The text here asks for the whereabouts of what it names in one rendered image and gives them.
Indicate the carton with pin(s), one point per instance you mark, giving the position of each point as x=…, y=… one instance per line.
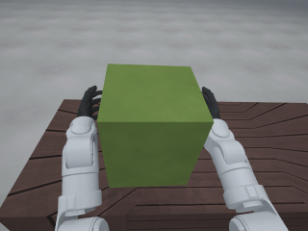
x=152, y=122

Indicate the right robot hand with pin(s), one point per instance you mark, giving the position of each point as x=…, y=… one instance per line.
x=211, y=102

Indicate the left robot forearm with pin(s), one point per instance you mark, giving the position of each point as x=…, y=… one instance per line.
x=80, y=167

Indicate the left robot hand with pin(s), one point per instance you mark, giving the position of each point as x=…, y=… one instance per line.
x=85, y=108

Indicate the robot right upper arm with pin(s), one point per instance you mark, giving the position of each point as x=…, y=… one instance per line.
x=259, y=221

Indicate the robot left upper arm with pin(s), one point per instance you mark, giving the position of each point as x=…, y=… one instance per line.
x=85, y=224

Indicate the right robot forearm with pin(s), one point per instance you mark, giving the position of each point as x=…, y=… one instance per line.
x=241, y=189

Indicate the pedestal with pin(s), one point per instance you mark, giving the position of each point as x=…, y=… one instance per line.
x=274, y=136

